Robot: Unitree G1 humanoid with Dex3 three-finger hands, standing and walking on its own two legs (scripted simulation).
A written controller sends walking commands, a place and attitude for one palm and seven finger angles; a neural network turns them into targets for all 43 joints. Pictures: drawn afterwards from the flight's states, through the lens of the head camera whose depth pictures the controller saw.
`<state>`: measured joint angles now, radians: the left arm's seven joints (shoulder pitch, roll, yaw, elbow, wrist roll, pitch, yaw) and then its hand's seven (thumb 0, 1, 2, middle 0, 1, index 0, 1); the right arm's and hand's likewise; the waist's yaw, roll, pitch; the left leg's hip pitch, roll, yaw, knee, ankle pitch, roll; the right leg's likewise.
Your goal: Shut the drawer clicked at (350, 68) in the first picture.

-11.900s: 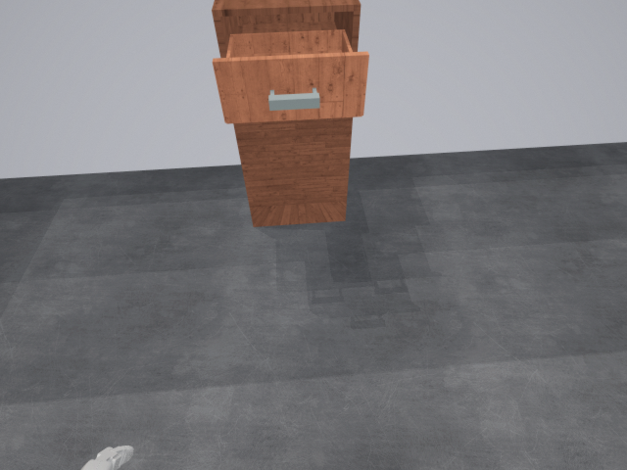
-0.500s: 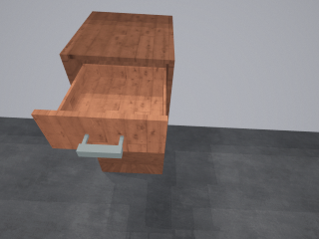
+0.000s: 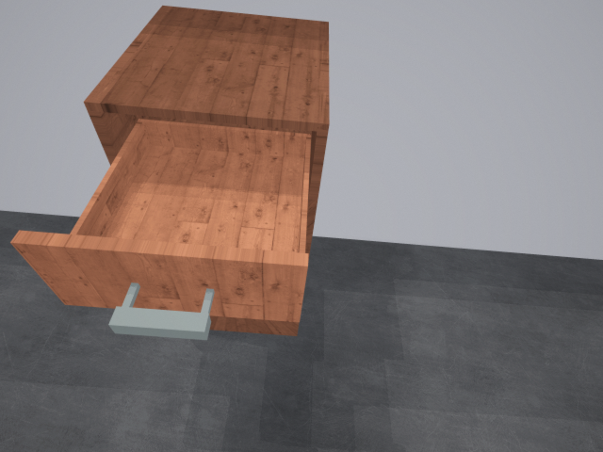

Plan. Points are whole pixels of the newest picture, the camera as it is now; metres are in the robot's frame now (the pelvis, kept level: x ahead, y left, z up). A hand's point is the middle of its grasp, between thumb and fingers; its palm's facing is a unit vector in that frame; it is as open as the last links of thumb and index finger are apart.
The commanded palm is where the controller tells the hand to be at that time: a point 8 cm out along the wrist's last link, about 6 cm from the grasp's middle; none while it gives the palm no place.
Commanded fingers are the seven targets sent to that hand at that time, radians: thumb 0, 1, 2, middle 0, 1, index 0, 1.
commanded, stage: come to a stop and stand still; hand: left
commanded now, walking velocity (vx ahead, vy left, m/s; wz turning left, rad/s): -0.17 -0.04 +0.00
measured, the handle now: (166, 308) +0.29 +0.21 +0.01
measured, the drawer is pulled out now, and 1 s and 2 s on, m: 0.28 0.28 0.28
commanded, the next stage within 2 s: look again from close up in 0.64 s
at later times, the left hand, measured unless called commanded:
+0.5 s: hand out of the picture +0.01 +0.15 -0.17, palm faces +0.04 -0.98 -0.22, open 7.4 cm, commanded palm none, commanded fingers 0.00 0.90 0.90 -0.20 -0.30 -0.20 -0.30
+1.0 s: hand out of the picture -0.02 +0.13 -0.17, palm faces +0.05 -0.99 -0.15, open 7.4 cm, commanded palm none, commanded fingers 0.00 0.90 0.90 -0.20 -0.30 -0.20 -0.30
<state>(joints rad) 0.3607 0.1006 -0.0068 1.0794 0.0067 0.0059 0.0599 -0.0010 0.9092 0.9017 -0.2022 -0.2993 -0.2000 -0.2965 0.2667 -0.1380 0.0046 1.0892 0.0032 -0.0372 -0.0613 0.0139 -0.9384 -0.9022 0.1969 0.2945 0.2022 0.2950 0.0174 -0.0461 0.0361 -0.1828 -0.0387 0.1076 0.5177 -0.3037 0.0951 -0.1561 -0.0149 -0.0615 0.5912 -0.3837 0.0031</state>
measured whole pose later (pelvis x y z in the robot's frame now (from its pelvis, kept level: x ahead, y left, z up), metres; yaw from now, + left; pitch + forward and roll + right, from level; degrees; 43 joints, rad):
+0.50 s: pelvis -0.04 -0.04 -0.01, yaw +1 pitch -3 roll +0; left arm 0.27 0.18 0.01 0.97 0.02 0.01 0.03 0.00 0.91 0.90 -0.20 -0.30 -0.20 -0.30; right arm 0.32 -0.20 -0.02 1.01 -0.03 0.02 0.01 0.00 -0.91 -0.90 0.20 0.29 0.20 0.29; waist -0.01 0.00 0.00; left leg -0.22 -0.01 0.07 0.58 -0.33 0.02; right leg -0.25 -0.02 -0.08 0.58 -0.27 -0.03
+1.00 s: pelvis -0.01 -0.03 +0.00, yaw +1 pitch -1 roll +0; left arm 0.33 0.12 -0.02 1.09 0.01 -0.02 0.03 0.00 0.91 0.90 -0.20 -0.30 -0.20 -0.30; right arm 0.30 -0.14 0.01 1.12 -0.01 -0.03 -0.03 0.02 -0.93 -0.90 0.20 0.29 0.20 0.30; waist 0.01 0.00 0.03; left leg -0.15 -0.02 0.08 0.46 -0.29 0.04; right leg -0.19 -0.02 -0.05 0.48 -0.27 -0.01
